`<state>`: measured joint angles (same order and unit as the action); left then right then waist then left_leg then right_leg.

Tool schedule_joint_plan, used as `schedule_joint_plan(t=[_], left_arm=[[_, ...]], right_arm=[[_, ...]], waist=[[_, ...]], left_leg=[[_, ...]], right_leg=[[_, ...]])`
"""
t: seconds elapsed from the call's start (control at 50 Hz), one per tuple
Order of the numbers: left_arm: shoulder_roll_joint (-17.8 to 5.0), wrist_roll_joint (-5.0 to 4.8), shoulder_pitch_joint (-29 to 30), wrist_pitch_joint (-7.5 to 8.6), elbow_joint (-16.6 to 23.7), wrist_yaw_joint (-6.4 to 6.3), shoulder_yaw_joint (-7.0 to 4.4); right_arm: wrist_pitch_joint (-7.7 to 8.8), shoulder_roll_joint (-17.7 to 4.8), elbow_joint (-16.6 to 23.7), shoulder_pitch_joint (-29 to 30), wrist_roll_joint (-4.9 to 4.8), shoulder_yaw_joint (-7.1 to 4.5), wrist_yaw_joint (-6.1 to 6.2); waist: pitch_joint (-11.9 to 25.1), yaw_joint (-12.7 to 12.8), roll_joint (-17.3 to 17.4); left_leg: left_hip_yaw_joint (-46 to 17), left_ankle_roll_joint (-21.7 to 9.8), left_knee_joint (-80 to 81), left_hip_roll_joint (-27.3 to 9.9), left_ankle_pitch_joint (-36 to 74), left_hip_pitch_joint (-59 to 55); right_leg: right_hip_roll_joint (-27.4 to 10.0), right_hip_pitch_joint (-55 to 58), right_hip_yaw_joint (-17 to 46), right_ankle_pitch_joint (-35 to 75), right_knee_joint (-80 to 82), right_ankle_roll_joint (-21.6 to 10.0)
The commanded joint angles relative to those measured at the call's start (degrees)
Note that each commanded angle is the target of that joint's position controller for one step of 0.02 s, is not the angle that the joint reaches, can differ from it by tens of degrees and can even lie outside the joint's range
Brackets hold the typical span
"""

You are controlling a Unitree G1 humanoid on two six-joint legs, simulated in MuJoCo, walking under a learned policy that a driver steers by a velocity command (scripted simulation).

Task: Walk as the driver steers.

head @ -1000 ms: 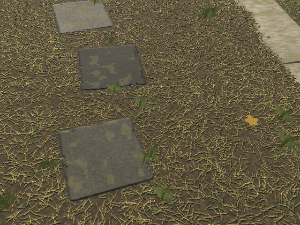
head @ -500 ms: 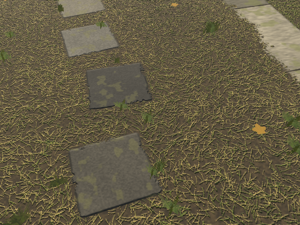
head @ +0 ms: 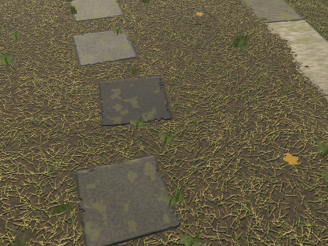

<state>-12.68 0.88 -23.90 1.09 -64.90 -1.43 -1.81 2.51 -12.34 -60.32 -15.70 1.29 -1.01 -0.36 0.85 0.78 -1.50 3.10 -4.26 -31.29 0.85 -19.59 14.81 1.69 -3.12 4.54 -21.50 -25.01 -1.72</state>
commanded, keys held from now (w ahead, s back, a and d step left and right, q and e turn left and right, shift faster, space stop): w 0.52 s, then s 0.14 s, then s+q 0.26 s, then w+q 0.08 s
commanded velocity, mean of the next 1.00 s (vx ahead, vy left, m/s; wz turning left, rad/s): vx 0.27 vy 0.00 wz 0.10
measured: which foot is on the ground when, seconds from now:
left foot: down 0.00-0.48, up 0.50-0.94, down 0.96-1.00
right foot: down 0.00-0.00, up 0.02-0.46, down 0.48-0.96, up 0.98-1.00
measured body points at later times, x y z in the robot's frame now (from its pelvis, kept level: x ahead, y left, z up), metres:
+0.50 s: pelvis +0.24 +0.01 -0.02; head +0.28 +0.01 +0.43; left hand +0.43 +0.23 -0.14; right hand +0.13 -0.21 -0.16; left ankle +0.02 +0.09 -0.70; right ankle +0.36 -0.05 -0.74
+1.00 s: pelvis +0.39 +0.02 -0.01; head +0.42 +0.04 +0.43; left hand +0.41 +0.27 -0.17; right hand +0.50 -0.22 -0.15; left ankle +0.45 +0.09 -0.74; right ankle +0.36 -0.05 -0.71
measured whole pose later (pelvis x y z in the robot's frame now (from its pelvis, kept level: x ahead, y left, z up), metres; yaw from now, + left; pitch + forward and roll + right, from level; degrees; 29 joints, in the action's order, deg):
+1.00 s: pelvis +0.39 +0.02 -0.01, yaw +8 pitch -1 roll -1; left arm -12.0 1.0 -12.5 -1.4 -56.0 -3.8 -2.7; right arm -0.2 -10.1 -53.1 -11.4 1.7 -2.1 1.1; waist -4.8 -1.0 -1.3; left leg 3.2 -5.3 -36.8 2.4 -12.6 22.5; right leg 1.7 -16.6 -8.5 -30.8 -48.2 -3.9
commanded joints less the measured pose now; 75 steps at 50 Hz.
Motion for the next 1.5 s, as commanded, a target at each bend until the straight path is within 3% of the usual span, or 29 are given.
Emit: schedule_joint_plan(t=[0.02,0.04,0.06,0.1,0.2,0.36,0.42,0.46,0.48,0.5,0.52,0.54,0.56,0.62,0.74,0.9,0.94,0.96,0.98,1.0,1.04,1.1,1.26,1.34,1.36,1.38,1.4,1.44,1.5], left_arm=[[-1.9,-0.33,7.0,2.18,5.8,0.70,0.15],[-2.8,0.61,7.5,2.54,7.7,1.15,-0.15],[-5.6,1.76,9.1,2.46,7.7,1.47,-0.81],[-2.6,0.99,9.2,3.14,7.1,2.58,-0.28],[-2.7,1.20,11.8,1.82,8.2,3.22,-0.82],[-0.8,0.02,28.2,1.39,15.5,3.07,0.58],[-3.4,0.03,21.5,1.86,14.5,2.09,-0.52],[-5.7,0.08,5.6,2.72,9.4,1.23,-2.11],[-9.2,1.38,-2.6,3.02,7.6,0.60,-3.34],[-14.1,2.72,-4.9,2.89,7.8,0.75,-4.47],[-11.7,0.06,-1.1,2.22,7.8,1.51,-4.35],[-8.6,-0.70,7.0,2.41,9.4,1.46,-3.34],[-5.0,-0.62,10.2,3.18,9.9,1.65,-2.37],[0.8,-0.17,7.7,5.10,6.9,1.02,-0.05],[-5.0,-0.17,8.1,4.51,7.0,-0.22,0.18],[-5.6,0.06,6.1,-1.33,8.0,-3.14,-1.51],[-6.4,0.07,6.2,-2.04,8.6,-3.21,-2.19],[-6.7,0.39,3.7,-2.01,9.7,-2.83,-2.52],[-2.5,-0.56,3.1,-2.84,12.0,-2.41,-1.87],[-3.0,0.65,4.9,-3.10,13.0,-1.89,-1.71],[-5.0,0.75,11.3,-1.88,14.7,-0.55,-2.41],[-4.4,1.57,11.2,-0.69,14.6,0.71,-2.46],[-4.4,0.58,15.4,0.35,18.8,0.93,-2.13],[-4.2,-0.68,4.7,1.38,17.0,0.02,-2.09],[-6.7,-0.46,-1.4,1.77,15.5,-0.84,-2.77],[-11.3,0.08,-2.9,2.21,15.6,-1.76,-3.55],[-15.8,1.85,2.6,2.13,17.7,-2.15,-4.40],[-9.7,1.24,8.4,2.99,18.4,-1.12,-3.37],[-7.1,0.54,5.8,4.71,17.2,0.27,-2.69]], right_arm=[[1.84,-8.7,-2.7,-18.1,0.28,-2.83,0.82],[1.23,-13.0,-5.1,-24.2,-0.52,-3.99,0.61],[0.89,-9.1,-3.6,-18.2,-0.27,-3.06,0.62],[1.78,-6.3,0.0,-9.1,-0.05,-2.23,0.24],[3.31,-3.6,-2.4,-14.4,-0.56,-0.83,0.83],[3.40,-4.0,-3.4,-17.0,-0.24,-0.08,1.58],[3.67,-5.5,-3.2,-14.5,-0.23,-0.48,1.87],[3.19,-6.6,-2.7,-12.3,-0.38,-0.88,1.85],[3.13,-5.2,-1.6,-12.5,-0.67,-0.47,1.46],[2.83,2.4,-0.7,-19.7,-1.94,0.67,0.65],[2.50,-4.1,-0.8,-16.0,-0.90,-1.06,0.67],[2.61,-4.8,1.5,-10.0,-0.62,-1.46,0.73],[2.81,-3.9,1.9,-7.5,-0.30,-1.43,0.86],[0.67,0.2,0.4,-10.7,0.76,-1.24,0.98],[-1.52,-0.3,2.7,-4.1,-0.47,-1.01,1.60],[-2.70,-2.2,7.9,1.5,0.54,-1.31,1.35],[-2.21,-2.4,7.9,-1.3,0.70,-1.60,1.51],[-1.84,-7.6,8.4,-3.1,0.95,-3.03,1.90],[-2.50,-12.3,8.8,-5.2,0.39,-4.51,1.89],[-3.29,-11.9,7.7,-6.7,-0.27,-4.95,1.76],[-4.36,-7.9,9.7,0.7,-0.20,-4.37,2.07],[-3.48,-6.9,10.8,2.8,-0.17,-4.41,1.69],[-2.55,-11.0,11.2,-0.7,0.02,-6.55,0.32],[-3.20,-10.5,14.9,7.6,-0.21,-6.99,-0.31],[-2.92,-8.5,16.5,9.8,-0.16,-6.65,-0.12],[-2.28,-2.5,17.3,7.3,-0.89,-5.15,0.07],[-1.49,-2.6,18.8,8.4,-0.25,-4.66,-0.23],[-0.56,-6.8,17.7,6.5,0.96,-5.20,-1.85],[-0.66,-6.4,15.6,3.8,1.69,-4.99,-2.99]], waist=[[-5.0,-9.7,12.9],[-3.6,-9.4,19.2],[-8.2,-5.7,9.2],[-10.1,-2.0,3.7],[-6.7,-1.1,5.6],[-9.4,-3.3,7.4],[-5.2,0.8,7.7],[2.7,7.6,6.7],[7.8,10.1,3.1],[14.2,5.2,-9.4],[12.9,5.8,-2.5],[1.6,2.6,-1.6],[-2.7,1.2,1.9],[-2.9,-3.2,1.8],[0.4,-4.1,-4.5],[-0.9,-1.6,-3.6],[0.4,-3.0,-0.4],[2.8,-2.6,9.5],[4.8,-3.5,20.6],[6.3,-2.9,13.8],[-3.5,-1.3,5.6],[-1.2,-0.1,5.9],[0.5,-2.3,8.4],[-0.3,4.6,7.3],[-0.9,7.2,4.0],[0.8,5.8,-9.9],[-2.0,3.3,-10.8],[-6.0,-1.6,-2.4],[-5.2,-1.2,-4.5]], left_leg=[[-21.3,-3.4,18.1,-12.2,-11.0,-24.9],[-40.3,-8.0,24.4,-21.9,-19.3,-26.3],[-38.2,-8.3,23.7,-21.9,-20.9,-20.4],[-27.2,-6.6,24.6,-17.1,-9.0,-13.8],[-12.3,-5.2,22.4,-12.0,25.2,-17.6],[-6.0,-4.9,22.8,-10.7,42.6,-15.1],[-4.5,-3.9,13.8,-12.1,62.1,-18.7],[-3.0,-2.9,-4.9,-10.9,62.3,-17.1],[-1.9,-2.5,-20.0,-8.6,45.0,-7.0],[0.1,-0.4,-43.7,2.1,-5.1,13.2],[-6.4,-1.6,-50.0,2.5,-7.7,19.8],[-6.3,-1.7,-48.2,-1.0,-2.1,22.2],[-6.1,-1.2,-45.4,-2.4,0.6,19.1],[-5.9,1.0,-36.8,-3.4,-0.7,7.2],[-0.9,2.2,-16.5,0.1,8.2,5.8],[0.9,0.3,-7.7,-1.0,3.3,7.5],[-1.2,-1.8,1.2,-1.7,12.6,1.1],[-13.9,-5.4,5.8,-9.5,30.6,-4.3],[-35.0,-17.5,12.3,-23.4,40.7,-8.3],[-39.3,-19.9,16.5,-22.3,14.0,-7.3],[-33.2,-14.8,21.8,-16.2,-19.0,1.3],[-25.6,-10.7,22.4,-10.0,-9.1,1.1],[-28.1,-10.3,22.3,-8.3,-13.8,-0.3],[-25.8,-5.8,17.1,-3.2,-15.7,15.1],[-22.2,-1.9,10.6,0.9,-16.6,24.5],[-12.8,0.0,-8.9,6.2,-15.3,30.1],[-8.7,0.9,-18.6,7.2,-8.0,36.9],[-12.5,0.5,-24.6,1.3,2.0,32.7],[-9.4,2.3,-28.5,1.4,8.0,29.8]], right_leg=[[-0.7,-29.7,-1.5,-1.6,-15.5,-4.6],[3.1,-37.7,-5.7,-10.4,-29.5,-3.7],[-1.3,-39.3,-2.6,-7.2,-37.3,-4.5],[-5.1,-36.9,-1.9,3.5,-38.0,-4.3],[-5.2,-37.5,-6.7,9.9,-35.5,-1.5],[-1.3,-30.0,-12.7,17.3,-11.7,-2.1],[1.6,-19.9,-12.7,14.8,-8.7,-5.5],[2.6,-3.6,-11.5,15.8,-3.2,-7.8],[-6.6,9.1,-1.6,7.7,-1.6,-10.2],[-24.8,23.5,28.4,3.5,2.3,-18.9],[-24.0,19.2,37.5,-6.4,10.4,-20.2],[-22.9,8.8,26.7,0.9,12.0,-18.3],[-20.9,0.7,19.2,18.7,12.5,-16.9],[-15.5,-9.8,2.2,55.5,10.4,-12.6],[-11.2,-6.4,-9.4,70.2,6.6,-8.3],[-15.7,-2.4,-9.1,53.1,-4.3,-10.4],[-14.8,-5.4,-10.0,43.2,-12.0,-7.5],[-9.9,-11.0,-13.0,23.5,-23.3,-4.2],[3.4,-23.3,-12.7,-18.8,-37.0,-1.2],[1.6,-25.4,-3.7,-19.1,-43.7,-1.0],[-2.1,-30.1,-2.0,-8.1,-40.3,-0.5],[-2.0,-24.7,-3.8,-1.1,-32.2,1.5],[-0.3,-21.1,-4.4,-2.7,-17.1,3.3],[2.2,0.3,-6.7,2.5,2.3,0.3],[-1.0,10.6,-4.7,1.6,8.1,-0.7],[-17.0,14.2,12.0,-12.8,15.2,-2.0],[-27.4,7.4,30.7,-24.1,21.0,-7.6],[-22.8,-1.3,24.7,-22.6,21.2,-8.6],[-14.8,-1.0,8.5,-3.9,20.3,-6.2]])
Velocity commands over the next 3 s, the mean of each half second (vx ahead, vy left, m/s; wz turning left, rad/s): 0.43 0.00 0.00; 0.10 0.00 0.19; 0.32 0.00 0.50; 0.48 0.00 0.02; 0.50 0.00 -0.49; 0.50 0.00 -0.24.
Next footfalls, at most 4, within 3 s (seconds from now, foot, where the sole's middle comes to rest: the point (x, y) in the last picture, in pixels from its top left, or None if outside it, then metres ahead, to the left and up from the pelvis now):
0.48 right None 0.40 -0.05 -0.77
0.96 left None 0.49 0.10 -0.77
1.38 right None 0.51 -0.10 -0.77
1.78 left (112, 220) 0.65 0.23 -0.77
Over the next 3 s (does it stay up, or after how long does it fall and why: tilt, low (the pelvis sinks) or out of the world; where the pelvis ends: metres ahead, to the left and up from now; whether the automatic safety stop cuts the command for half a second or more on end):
stays up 1.23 0.26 0.00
